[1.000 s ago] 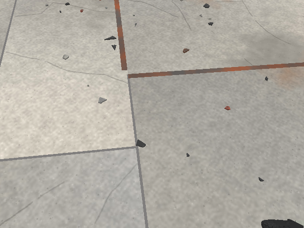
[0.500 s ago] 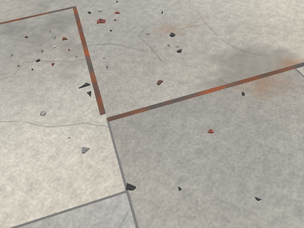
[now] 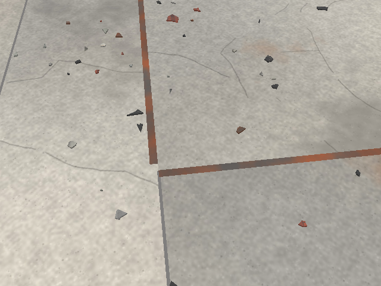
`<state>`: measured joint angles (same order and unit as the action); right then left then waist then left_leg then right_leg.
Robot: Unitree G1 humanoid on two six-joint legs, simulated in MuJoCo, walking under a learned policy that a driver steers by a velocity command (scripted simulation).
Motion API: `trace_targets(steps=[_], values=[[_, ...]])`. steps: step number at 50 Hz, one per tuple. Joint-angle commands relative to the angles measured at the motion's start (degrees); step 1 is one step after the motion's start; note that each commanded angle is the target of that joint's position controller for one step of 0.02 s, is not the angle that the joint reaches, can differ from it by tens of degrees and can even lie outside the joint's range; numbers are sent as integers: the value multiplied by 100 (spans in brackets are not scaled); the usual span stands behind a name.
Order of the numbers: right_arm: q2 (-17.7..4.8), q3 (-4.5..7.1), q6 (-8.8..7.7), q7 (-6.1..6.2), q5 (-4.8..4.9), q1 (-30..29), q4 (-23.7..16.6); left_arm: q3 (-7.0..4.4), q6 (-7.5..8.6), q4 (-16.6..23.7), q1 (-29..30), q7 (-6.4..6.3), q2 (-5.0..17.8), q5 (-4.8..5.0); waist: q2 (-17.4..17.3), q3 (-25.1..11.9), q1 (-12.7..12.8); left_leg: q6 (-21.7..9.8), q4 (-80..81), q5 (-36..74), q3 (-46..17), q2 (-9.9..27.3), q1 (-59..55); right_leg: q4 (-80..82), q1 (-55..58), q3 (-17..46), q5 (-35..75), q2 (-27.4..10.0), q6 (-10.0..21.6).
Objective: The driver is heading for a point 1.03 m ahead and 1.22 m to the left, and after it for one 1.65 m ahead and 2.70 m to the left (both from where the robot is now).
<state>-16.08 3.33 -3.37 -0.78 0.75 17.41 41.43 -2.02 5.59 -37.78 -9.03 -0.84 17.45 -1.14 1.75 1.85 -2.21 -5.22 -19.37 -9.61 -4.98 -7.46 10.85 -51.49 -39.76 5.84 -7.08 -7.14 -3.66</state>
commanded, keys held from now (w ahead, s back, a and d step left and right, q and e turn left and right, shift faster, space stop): w+q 1.00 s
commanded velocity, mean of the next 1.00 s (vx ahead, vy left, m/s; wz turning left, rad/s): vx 0.50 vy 0.00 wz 0.58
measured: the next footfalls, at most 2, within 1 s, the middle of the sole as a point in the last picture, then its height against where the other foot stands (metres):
right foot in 0.18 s outside the picture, level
left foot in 0.72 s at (136, 283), level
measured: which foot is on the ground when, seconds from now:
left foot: down 0.00-0.20, up 0.22-0.70, down 0.72-1.00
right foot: up 0.00-0.16, down 0.18-0.72, up 0.74-1.00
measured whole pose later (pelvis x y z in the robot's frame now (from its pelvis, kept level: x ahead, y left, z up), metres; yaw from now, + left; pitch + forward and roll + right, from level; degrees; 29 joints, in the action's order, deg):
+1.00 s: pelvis +0.50 +0.12 +0.00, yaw +36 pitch +2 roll -1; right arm -15.8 3.6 -2.6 -0.3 0.8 19.3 40.4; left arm -2.9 5.5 -38.6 -5.4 -0.2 18.1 -1.0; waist 2.0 2.4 -3.2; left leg -5.9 -19.9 -10.7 -6.1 -6.8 9.9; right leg -48.8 -39.0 5.1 -5.8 -5.7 -3.6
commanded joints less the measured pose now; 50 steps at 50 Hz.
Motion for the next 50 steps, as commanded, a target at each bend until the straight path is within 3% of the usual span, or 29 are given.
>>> trace_targets(steps=[1,3,6,8,9,10,11,12,13,14,15,18,22,25,28,31,33,34,35,36,37,38,39,40,41,43,46,50], values=[[-980,264,-59,95,63,-202,-391,-20,85,383,351,27,195,22,-520,-62,-49,-850,681,497,-789,1053,1083,1330,1167,-357,1200,433,-120],[-1044,286,-8,121,108,39,-300,-57,126,461,615,78,309,124,-590,-143,-158,-788,492,167,-1112,1208,777,1764,1330,-231,1351,555,-124],[-972,276,53,149,112,114,-271,-187,172,499,563,136,608,175,-735,-237,-33,-608,-111,-173,-1728,1457,135,2184,1486,17,815,554,47],[-861,254,93,138,64,55,-302,-292,216,391,33,130,722,183,-841,-374,297,-420,-682,-46,-1868,1362,95,2429,2237,-123,329,598,303],[-575,153,81,109,30,117,-333,-377,249,332,-543,92,902,114,-656,-817,585,-215,-1622,-73,-1607,1046,340,2490,3242,115,127,244,569],[-118,1,67,87,-103,376,-415,-449,223,279,-1347,37,1219,69,349,-1671,751,53,-3410,-1559,-910,539,1089,2508,4694,1272,-273,-878,898],[-139,-29,-3,77,162,953,-648,-542,143,52,-1622,105,1580,12,2338,-1934,385,272,-5059,-2603,-390,178,3095,3308,5737,4202,-2122,-1898,1767],[-764,96,20,120,213,735,-460,-418,134,219,-1361,127,954,70,1213,-1357,590,376,-5709,-2089,-597,587,3551,3546,5336,4046,-2960,-1686,1601],[-962,166,54,115,147,130,-543,-336,99,238,-1156,95,682,87,664,-794,709,413,-5791,-1526,-433,749,3626,3507,4785,2934,-2463,-1432,1365],[-865,162,84,118,77,-114,-587,-289,74,259,-894,91,592,38,244,-528,610,459,-5641,-1119,-335,937,3387,3541,4205,2172,-1505,-1166,1272],[-799,184,91,97,37,-278,-653,-255,55,208,-725,77,470,29,266,-282,524,483,-5351,-873,-340,1078,3292,3643,3832,1627,-881,-944,1266],[-504,163,196,27,97,-225,-673,-245,107,60,-654,59,386,60,533,-141,363,537,-4967,-616,-115,1250,2919,4003,3364,629,-111,-703,1278],[-334,109,251,3,39,-647,-815,-348,106,-174,-749,47,630,57,265,-5,398,649,-4078,-47,-95,1330,3277,4218,3553,-35,615,-856,1438],[-270,74,207,-97,48,-1041,-868,-380,47,-290,-724,20,744,78,221,70,511,615,-3107,738,117,1313,3104,4240,3675,-647,881,-767,1326],[-195,30,165,-206,60,-1575,-1014,-419,-15,-452,-903,-2,876,140,168,259,684,495,-2343,1029,421,1257,2877,4247,3821,-1061,903,-798,1221],[-279,57,168,-290,77,-1839,-1167,-476,-99,-580,-1003,12,1013,236,185,364,669,262,-1890,622,645,1160,2706,4036,4217,-1320,1453,-941,1104],[-464,155,198,-301,40,-1621,-1186,-535,-162,-594,-945,-6,1192,294,341,103,426,14,-1759,39,958,830,2085,3348,4413,-1556,3339,-941,995],[-638,256,224,-283,29,-1151,-1094,-562,-203,-589,-906,-19,1275,328,393,-208,127,-139,-1682,-164,1112,589,1426,2605,4399,-1681,4235,-884,927],[-904,424,249,-230,47,-218,-844,-540,-232,-562,-828,-34,1230,357,268,-690,-399,-354,-1326,166,1178,326,113,1429,3968,-1866,4418,-694,770],[-1322,612,307,-112,80,773,-592,-437,-203,-468,-919,-56,988,225,-237,-1192,-804,-642,-1247,242,282,736,-1692,-287,2536,-1846,2739,-462,512],[-2000,660,242,-69,117,492,-666,-157,-74,-91,-1437,11,131,-16,-1845,-1659,15,-1688,-635,-917,-3138,2274,-3282,-2320,34,-1328,-2597,706,166],[-1534,520,136,-103,84,652,-844,-204,134,-29,-863,72,590,178,-1160,-2323,-449,-1847,233,-1793,-4375,2608,-3426,-2899,-517,-28,-2711,756,238],[-1201,414,45,-128,39,474,-731,-277,224,146,-329,101,869,376,-832,-1449,-476,-1542,359,-1373,-3559,2473,-2859,-2778,-934,-48,-2085,519,343],[-1070,364,0,-127,50,162,-731,-243,278,139,-266,66,794,305,-444,-953,-223,-1350,335,-737,-2861,2230,-2018,-2281,-712,-79,-1557,277,401],[-909,311,-6,-117,36,-227,-782,-267,284,69,-286,22,798,134,-282,-662,24,-1201,335,-30,-2312,1987,-1265,-1804,-321,-76,-1258,109,359],[-793,259,-27,-76,-63,-534,-871,-304,168,35,-459,32,804,45,-485,-527,319,-1192,563,797,-1912,1755,-462,-1396,281,-47,-928,-1,263],[-875,278,-61,26,-17,-355,-690,-246,32,66,-282,33,565,-10,-370,-360,319,-1198,652,1531,-1375,1550,63,-682,354,-224,-520,96,26],[-965,294,0,142,40,11,-455,-136,43,300,656,83,303,18,-529,-168,-20,-849,558,1166,-1033,1188,290,1059,555,-270,940,412,-64]])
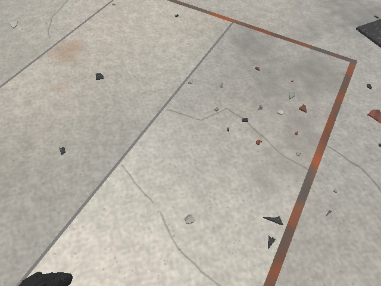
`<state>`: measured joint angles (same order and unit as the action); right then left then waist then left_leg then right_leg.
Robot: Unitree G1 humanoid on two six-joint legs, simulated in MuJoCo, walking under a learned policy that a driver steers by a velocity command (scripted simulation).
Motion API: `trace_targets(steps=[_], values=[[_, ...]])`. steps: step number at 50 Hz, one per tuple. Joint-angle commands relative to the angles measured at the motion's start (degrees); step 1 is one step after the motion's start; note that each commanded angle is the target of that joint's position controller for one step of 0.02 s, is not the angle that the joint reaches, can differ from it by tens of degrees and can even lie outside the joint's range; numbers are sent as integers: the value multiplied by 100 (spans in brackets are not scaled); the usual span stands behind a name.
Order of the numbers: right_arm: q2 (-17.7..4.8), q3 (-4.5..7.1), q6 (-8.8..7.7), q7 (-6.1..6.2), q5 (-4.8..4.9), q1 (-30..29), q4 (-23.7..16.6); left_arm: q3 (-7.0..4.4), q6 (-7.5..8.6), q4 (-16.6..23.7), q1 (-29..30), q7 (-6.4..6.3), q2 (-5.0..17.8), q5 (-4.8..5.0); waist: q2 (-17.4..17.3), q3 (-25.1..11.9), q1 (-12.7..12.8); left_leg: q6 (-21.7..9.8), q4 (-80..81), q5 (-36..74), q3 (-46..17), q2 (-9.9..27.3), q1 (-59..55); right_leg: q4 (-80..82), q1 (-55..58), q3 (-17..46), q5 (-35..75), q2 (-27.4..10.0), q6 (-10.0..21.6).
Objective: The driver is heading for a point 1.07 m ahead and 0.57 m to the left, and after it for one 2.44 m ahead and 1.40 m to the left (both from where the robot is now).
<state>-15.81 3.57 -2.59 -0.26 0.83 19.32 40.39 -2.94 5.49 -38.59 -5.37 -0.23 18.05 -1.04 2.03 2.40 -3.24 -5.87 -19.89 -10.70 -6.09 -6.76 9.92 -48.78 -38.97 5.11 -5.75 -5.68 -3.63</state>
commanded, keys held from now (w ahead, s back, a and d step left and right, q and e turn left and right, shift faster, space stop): w+q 0.18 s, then w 0.50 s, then w+q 0.32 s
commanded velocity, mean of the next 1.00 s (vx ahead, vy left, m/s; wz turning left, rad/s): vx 0.50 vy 0.00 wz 0.33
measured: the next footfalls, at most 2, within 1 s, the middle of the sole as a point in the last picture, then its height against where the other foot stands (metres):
right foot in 0.20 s outside the picture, level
left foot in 0.70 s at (129, 275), level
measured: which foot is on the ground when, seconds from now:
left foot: down 0.00-0.22, up 0.24-0.68, down 0.70-1.00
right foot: up 0.00-0.18, down 0.20-0.72, up 0.74-1.00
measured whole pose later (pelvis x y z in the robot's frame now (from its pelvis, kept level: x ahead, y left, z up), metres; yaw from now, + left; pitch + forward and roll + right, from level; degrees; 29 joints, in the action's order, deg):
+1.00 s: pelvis +0.52 +0.09 +0.00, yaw +19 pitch +2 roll +0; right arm -16.0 3.2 -3.1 0.0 0.7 21.8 44.8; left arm -2.4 5.3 -40.7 -5.1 0.6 17.9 -0.6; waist 2.6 1.2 -4.5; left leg -4.3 -17.1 -10.8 -4.5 -5.1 7.5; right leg -40.6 -36.3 4.4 -2.8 -4.6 -2.8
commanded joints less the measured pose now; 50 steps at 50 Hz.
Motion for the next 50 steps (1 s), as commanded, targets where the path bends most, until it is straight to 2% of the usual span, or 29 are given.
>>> trace_targets(steps=[1,4,7,9,10,11,12,13,14,15,16,17,19,23,27,31,32,33,34,35,36,37,38,39,40,41,44,47,50], values=[[-1007,272,-61,109,45,-85,-300,-27,72,428,510,51,214,33,-594,-193,-7,-717,589,1074,-943,1085,427,1155,639,-214,1049,366,-57],[-1031,278,-25,133,86,204,-130,-45,138,559,943,139,300,116,-651,-118,-157,-650,391,710,-1303,1220,228,1753,884,-125,1220,530,24],[-985,274,41,169,92,273,-49,-123,196,579,919,195,469,135,-787,-140,-69,-558,-106,712,-1804,1407,-341,2111,1024,36,666,584,198],[-954,279,84,169,73,149,-64,-210,237,465,392,165,589,139,-956,-282,227,-432,-547,1210,-1940,1363,-399,2311,1737,-97,268,628,414],[-760,208,76,145,38,91,-94,-295,264,329,-237,129,742,88,-866,-714,540,-270,-1250,1638,-1677,1096,-287,2430,2709,-104,406,470,633],[-447,82,57,123,-67,155,-183,-358,269,256,-1108,88,1009,-8,-338,-1588,862,-71,-2755,894,-1244,780,399,2213,4273,745,249,-432,1015],[-100,-31,8,112,112,1107,-190,-472,194,-42,-1672,124,1377,-28,1588,-2294,525,380,-4631,-2042,-545,-89,2507,2641,6179,3408,-919,-1667,2052],[-639,35,-18,132,166,1055,-45,-374,167,-35,-1690,170,857,152,1146,-1943,660,439,-5355,-2179,-669,323,3238,3085,5979,4142,-2388,-1762,1980],[-955,121,-13,128,141,312,-117,-281,139,4,-1407,149,527,166,538,-1098,826,467,-5515,-1642,-592,509,3423,3218,5233,3290,-2377,-1478,1728],[-926,117,-15,140,66,-139,-233,-231,93,38,-1080,143,461,95,119,-628,734,483,-5402,-1271,-351,690,3302,3308,4500,2591,-1744,-1231,1587],[-845,120,-48,122,-15,-431,-326,-194,69,-7,-914,140,375,68,35,-252,645,488,-5091,-1027,-296,832,3238,3437,3913,2102,-1071,-1024,1591],[-730,114,-63,85,-10,-430,-346,-154,79,-38,-852,127,303,20,186,-189,488,470,-4819,-864,-247,993,2959,3559,3556,1714,-618,-837,1533],[-486,58,-54,43,14,-303,-297,-135,104,-134,-866,137,247,77,384,-236,362,492,-4315,-823,-22,1092,2686,3753,3301,1253,-94,-660,1571],[-245,-86,-96,-18,-72,-907,-463,-227,91,-310,-1003,118,631,167,268,-131,481,590,-2910,-54,254,1238,2615,4058,3094,657,457,-667,1692],[-275,-119,-166,-103,-16,-1602,-572,-249,7,-494,-1304,106,811,233,249,-73,720,623,-1694,986,466,1048,2054,4050,3030,174,586,-556,1510],[-442,-71,-193,-171,26,-1992,-736,-269,-95,-705,-1585,90,921,291,291,35,711,425,-1153,771,473,955,1891,3807,3514,237,639,-855,1352],[-505,-43,-201,-178,22,-1902,-721,-278,-131,-737,-1578,78,963,294,304,-5,607,348,-1022,644,528,906,1666,3648,3603,222,863,-895,1291],[-602,18,-205,-170,1,-1582,-633,-275,-164,-747,-1505,61,990,302,280,-165,366,243,-815,617,648,793,1119,3249,3591,80,1481,-811,1183],[-817,143,-194,-131,-30,-909,-413,-228,-181,-759,-1539,46,876,287,160,-583,51,97,-691,558,750,668,124,2403,3428,-177,2162,-549,1039],[-1162,274,-168,-75,-55,75,-202,-119,-171,-651,-1479,19,643,172,-179,-1297,-381,-192,-817,533,92,1273,-1269,961,2700,-527,1590,-272,797],[-1829,405,-112,-49,-98,550,-114,73,-64,-411,-1970,28,73,75,-1668,-1941,-199,-1126,-425,-182,-2489,2631,-3103,-1221,486,-836,-1097,631,349],[-1395,298,-101,-84,28,672,-75,3,54,-448,-1793,40,413,142,-1628,-2138,-335,-1376,267,-1135,-3705,2746,-3152,-2080,-348,-122,-2657,669,335],[-1143,195,-126,-103,23,234,-139,-100,138,-305,-1383,83,777,282,-1283,-1278,-250,-1151,367,-1255,-3045,2568,-2526,-2303,-830,-56,-2297,345,425],[-967,147,-137,-110,-26,-101,-210,-83,169,-249,-1068,81,730,276,-906,-862,-130,-1012,413,-852,-2397,2293,-1846,-2107,-722,-144,-1796,128,467],[-833,108,-139,-122,-60,-374,-241,-88,172,-232,-947,65,675,163,-634,-521,30,-936,543,-282,-1988,2083,-1188,-1715,-504,-166,-1454,8,422],[-719,71,-153,-121,-105,-548,-280,-113,141,-231,-971,57,643,80,-667,-420,216,-880,677,200,-1713,1906,-724,-1394,-145,-109,-1201,-105,382],[-785,118,-177,-61,-61,-594,-245,-78,37,-173,-948,67,426,28,-698,-365,407,-1002,948,906,-1289,1713,-83,-768,292,-204,-828,-36,174],[-974,198,-179,37,-15,-359,-105,-12,12,42,-236,57,275,22,-563,-128,239,-884,1022,951,-940,1522,227,449,387,-199,146,99,56],[-1079,238,-145,97,32,-13,42,30,51,214,411,115,206,76,-549,-55,19,-708,917,741,-856,1411,404,1411,844,-179,973,338,28]])
Velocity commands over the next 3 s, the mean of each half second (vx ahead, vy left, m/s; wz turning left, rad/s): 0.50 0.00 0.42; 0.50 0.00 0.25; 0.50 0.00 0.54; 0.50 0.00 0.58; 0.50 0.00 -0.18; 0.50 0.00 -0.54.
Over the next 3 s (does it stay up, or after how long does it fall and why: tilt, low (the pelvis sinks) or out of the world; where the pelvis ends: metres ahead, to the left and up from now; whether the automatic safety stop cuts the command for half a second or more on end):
stays up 1.35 0.79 0.00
